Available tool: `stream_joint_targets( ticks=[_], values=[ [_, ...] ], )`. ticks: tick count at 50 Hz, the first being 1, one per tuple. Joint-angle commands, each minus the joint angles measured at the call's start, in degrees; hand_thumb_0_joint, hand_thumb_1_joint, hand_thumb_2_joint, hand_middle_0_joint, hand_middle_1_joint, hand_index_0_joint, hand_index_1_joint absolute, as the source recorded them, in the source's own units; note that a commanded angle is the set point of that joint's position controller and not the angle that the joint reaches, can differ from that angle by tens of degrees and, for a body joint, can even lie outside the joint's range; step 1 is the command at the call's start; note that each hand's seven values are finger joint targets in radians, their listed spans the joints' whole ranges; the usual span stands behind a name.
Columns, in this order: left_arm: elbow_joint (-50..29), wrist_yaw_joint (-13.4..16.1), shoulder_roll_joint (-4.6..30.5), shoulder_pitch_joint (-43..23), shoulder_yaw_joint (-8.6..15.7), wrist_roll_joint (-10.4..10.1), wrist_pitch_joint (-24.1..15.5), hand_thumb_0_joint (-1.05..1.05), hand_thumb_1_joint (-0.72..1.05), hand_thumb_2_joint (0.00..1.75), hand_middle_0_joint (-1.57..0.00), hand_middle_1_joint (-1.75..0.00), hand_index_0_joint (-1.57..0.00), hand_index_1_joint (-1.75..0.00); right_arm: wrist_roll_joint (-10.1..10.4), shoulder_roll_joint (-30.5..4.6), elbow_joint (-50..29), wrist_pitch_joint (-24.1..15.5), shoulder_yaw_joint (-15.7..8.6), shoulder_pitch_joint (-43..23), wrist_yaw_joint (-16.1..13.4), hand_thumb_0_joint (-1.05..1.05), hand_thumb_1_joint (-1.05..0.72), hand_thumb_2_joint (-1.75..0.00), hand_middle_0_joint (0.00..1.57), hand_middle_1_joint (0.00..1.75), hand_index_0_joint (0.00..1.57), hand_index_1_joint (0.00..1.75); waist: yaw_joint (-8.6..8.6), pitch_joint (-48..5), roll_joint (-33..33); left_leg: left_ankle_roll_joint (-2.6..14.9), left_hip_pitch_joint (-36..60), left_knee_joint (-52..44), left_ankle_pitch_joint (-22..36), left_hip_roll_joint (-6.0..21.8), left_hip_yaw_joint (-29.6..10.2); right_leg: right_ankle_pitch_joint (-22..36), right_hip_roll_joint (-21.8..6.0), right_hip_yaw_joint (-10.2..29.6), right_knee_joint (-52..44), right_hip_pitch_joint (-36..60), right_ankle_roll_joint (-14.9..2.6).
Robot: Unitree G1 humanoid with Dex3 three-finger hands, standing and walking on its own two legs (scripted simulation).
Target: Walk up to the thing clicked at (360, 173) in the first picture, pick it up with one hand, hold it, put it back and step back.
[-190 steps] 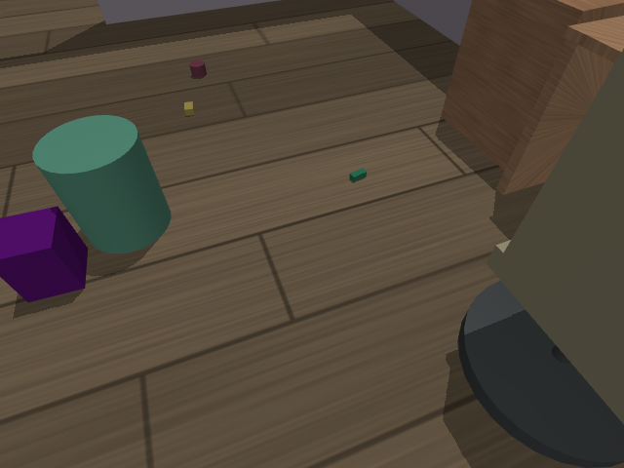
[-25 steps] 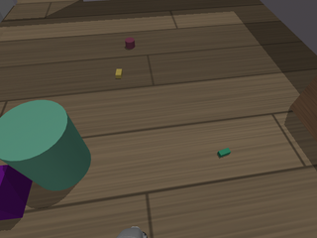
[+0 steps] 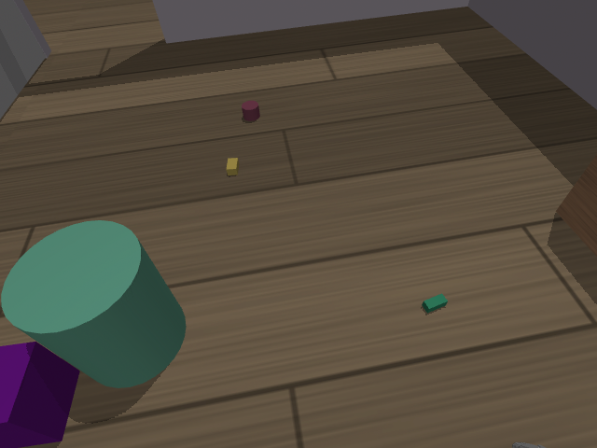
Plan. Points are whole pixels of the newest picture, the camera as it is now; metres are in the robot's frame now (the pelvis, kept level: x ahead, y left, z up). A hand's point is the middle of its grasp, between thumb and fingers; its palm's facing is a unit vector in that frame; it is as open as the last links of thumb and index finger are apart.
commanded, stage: walk up
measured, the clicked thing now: (434, 303) +0.71 -0.41 -0.75
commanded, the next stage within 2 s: stand in 0.42 s
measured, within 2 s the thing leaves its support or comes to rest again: neither
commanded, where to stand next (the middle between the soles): +0.07 +0.01 m, yaw +0 degrees
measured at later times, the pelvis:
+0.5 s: pelvis +0.02 +0.00 +0.02, yaw +0 degrees
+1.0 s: pelvis +0.02 -0.01 +0.02, yaw +0 degrees
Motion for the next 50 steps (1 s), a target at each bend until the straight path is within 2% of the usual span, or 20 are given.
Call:
stream_joint_targets(
  ticks=[1, 3, 5, 9, 12, 15, 18, 19, 20, 21, 23, 27, 31, 32, 41, 50],
  values=[
    [-3.2, 0.3, 12.3, -4.3, 2.1, -0.3, -0.9, 0.0, 0.9, 0.9, -0.2, -0.3, -0.2, -0.3, -0.2, -11.8, -2.6, -1.8, -2.0, -3.4, -0.4, 0.0, -0.9, -0.9, 0.2, 0.3, 0.2, 0.3, -1.04, -4.6, -3.0, 3.6, 5.1, -10.3, -1.7, 6.4, -9.2, 0.8, -3.9, 4.4, -9.1, -3.0, -4.02],
    [-2.2, 0.2, 11.9, -3.4, 1.9, -0.5, -0.7, 0.0, 0.9, 0.9, -0.2, -0.3, -0.2, -0.3, -0.3, -11.8, -1.9, -1.9, -1.6, -4.2, -0.3, 0.0, -0.9, -0.9, 0.2, 0.3, 0.2, 0.3, -0.12, -4.9, -1.3, 3.8, 4.3, -12.1, -2.0, 7.0, -9.8, 1.6, -3.3, 4.0, -9.6, -0.7, -3.93],
    [-1.4, 0.2, 11.8, -3.6, 1.8, -0.6, -0.6, 0.0, 0.9, 0.9, -0.2, -0.3, -0.2, -0.3, -0.4, -11.9, -1.0, -2.1, -1.5, -4.0, -0.4, 0.0, -0.9, -0.9, 0.2, 0.3, 0.2, 0.3, -0.14, -5.4, 0.3, 3.51, 3.5, -13.7, -1.3, 7.3, -10.1, 3.5, -3.0, 3.4, -10.0, 1.9, -3.81],
    [0.0, 0.1, 11.9, -4.6, 1.6, -0.6, -0.3, 0.0, 0.9, 0.9, -0.2, -0.3, -0.2, -0.3, -0.5, -11.8, 0.2, -2.0, -1.4, -4.4, -0.5, 0.0, -0.9, -0.9, 0.2, 0.3, 0.2, 0.3, -0.37, -3.6, 1.8, 2.65, 2.6, -16.5, -6.2, 6.9, -10.0, 3.3, -2.9, 3.4, -11.6, 2.0, -3.75],
    [1.0, 0.0, 11.7, -5.3, 1.6, -0.5, -0.4, 0.0, 0.9, 0.9, -0.2, -0.3, -0.2, -0.3, -0.3, -11.2, 1.1, -2.2, -1.2, -4.4, -0.6, 0.0, -0.9, -0.9, 0.2, 0.3, 0.2, 0.3, -0.37, -4.9, 1.6, 2.43, 3.9, -16.2, -2.0, 6.9, -9.5, 5.7, -3.3, 3.4, -13.2, 3.6, -3.58],
    [1.5, 0.0, 11.8, -6.3, 1.5, -0.4, -0.6, 0.0, 0.9, 0.9, -0.2, -0.3, -0.2, -0.3, -0.2, -11.0, 1.6, -2.2, -1.1, -4.4, -0.6, 0.0, -0.9, -0.9, 0.2, 0.3, 0.2, 0.3, -0.73, -5.3, 0.9, 2.07, 4.8, -15.8, -0.6, 6.4, -8.5, 7.5, -4.0, 3.9, -14.7, 4.2, -3.39],
    [2.0, 0.1, 11.9, -7.2, 1.7, -0.3, -0.7, 0.0, 0.9, 0.9, -0.2, -0.3, -0.2, -0.3, -0.2, -10.8, 2.1, -2.3, -1.3, -3.7, -0.8, 0.0, -0.9, -0.9, 0.2, 0.3, 0.2, 0.3, -1.2, -7.4, -0.2, 1.91, 7.8, -13.9, 6.9, 6.0, -6.9, 12.0, -4.8, 3.8, -15.1, 5.0, -3.33],
    [1.9, 0.2, 12.0, -7.5, 1.6, -0.4, -0.6, 0.0, 0.9, 0.9, -0.2, -0.3, -0.2, -0.3, -0.2, -10.9, 2.4, -2.2, -1.3, -3.8, -0.9, 0.0, -0.9, -0.9, 0.2, 0.3, 0.2, 0.3, -1.29, -7.4, -0.5, 1.79, 8.5, -13.9, 6.7, 5.7, -6.6, 12.9, -4.9, 4.0, -15.2, 4.2, -3.13],
    [2.0, 0.2, 11.9, -7.7, 1.7, -0.3, -0.5, 0.0, 0.9, 0.9, -0.2, -0.3, -0.2, -0.3, -0.2, -10.8, 2.4, -2.3, -1.4, -3.7, -1.0, 0.0, -0.9, -0.9, 0.2, 0.3, 0.2, 0.3, -1.35, -8.1, -1.0, 2.05, 9.3, -13.4, 8.9, 6.0, -6.2, 13.7, -5.1, 3.6, -15.2, 5.0, -3.11],
    [3.0, -0.1, 10.7, -7.4, 1.4, -0.5, 0.0, 0.0, 0.9, 0.9, -0.2, -0.3, -0.2, -0.3, 0.0, -9.6, 2.8, -2.9, -0.9, -4.2, -1.2, 0.0, -0.9, -0.9, 0.2, 0.3, 0.2, 0.3, -1.42, -7.5, -3.5, 1.53, 10.6, -14.5, 13.6, 7.3, -7.5, 13.3, -5.0, 4.0, -15.1, 3.3, -2.61],
    [3.1, -0.2, 10.1, -7.3, 1.3, -0.6, 0.2, 0.0, 0.9, 0.9, -0.2, -0.3, -0.2, -0.3, -0.1, -10.7, 3.4, -3.4, -1.0, -4.0, -1.3, 0.0, -0.9, -0.9, 0.2, 0.3, 0.2, 0.3, -1.28, -7.7, -2.5, 1.53, 11.8, -13.8, 17.1, 7.7, -7.1, 14.0, -5.0, 4.0, -15.7, 3.7, -2.21],
    [3.5, -0.3, 10.3, -7.9, 1.4, -0.5, 0.1, 0.0, 0.9, 0.9, -0.2, -0.3, -0.2, -0.3, 0.0, -10.3, 3.8, -3.3, -0.9, -4.3, -1.6, 0.0, -0.9, -0.9, 0.2, 0.3, 0.2, 0.3, -1.82, -7.8, -3.1, 1.06, 12.3, -13.6, 16.8, 7.5, -6.2, 15.6, -5.5, 4.5, -16.9, 4.3, -2.12],
    [3.8, -0.3, 10.3, -7.7, 1.5, -0.3, 0.3, 0.0, 0.9, 0.9, -0.2, -0.3, -0.2, -0.3, 0.0, -10.4, 4.1, -3.1, -0.9, -5.4, -1.6, 0.0, -0.9, -0.9, 0.2, 0.3, 0.2, 0.3, -1.65, -6.6, -2.1, 0.73, 10.8, -14.9, 11.6, 7.2, -6.2, 12.4, -5.3, 4.4, -18.4, 4.6, -2.01],
    [3.8, -0.3, 10.6, -8.0, 1.6, -0.3, 0.3, 0.0, 0.9, 0.9, -0.2, -0.3, -0.2, -0.3, -0.1, -10.2, 4.0, -3.1, -0.8, -5.8, -1.6, 0.0, -0.9, -0.9, 0.2, 0.3, 0.2, 0.3, -1.57, -7.5, -2.8, 0.81, 11.8, -14.2, 14.7, 7.4, -5.9, 14.8, -5.6, 4.5, -18.1, 4.9, -2.07],
    [4.4, -0.4, 10.2, -7.4, 1.8, -0.2, 0.6, 0.0, 0.9, 0.9, -0.2, -0.3, -0.2, -0.3, -0.1, -10.0, 4.3, -3.0, -0.6, -5.8, -1.6, 0.0, -0.9, -0.9, 0.2, 0.3, 0.2, 0.3, -1.66, -4.8, -1.9, 0.5, 10.0, -16.5, 6.8, 7.0, -6.2, 9.2, -5.2, 4.3, -19.4, 3.7, -2.26],
    [3.9, -0.5, 10.0, -7.3, 2.1, -0.2, 0.7, 0.0, 0.9, 0.9, -0.2, -0.3, -0.2, -0.3, -0.2, -10.3, 4.6, -3.4, -0.5, -5.6, -1.9, 0.0, -0.9, -0.9, 0.2, 0.3, 0.2, 0.3, -1.26, -7.6, -2.0, 0.63, 12.1, -15.2, 14.4, 7.5, -5.9, 13.7, -5.7, 4.4, -18.8, 5.7, -2.4]
  ],
)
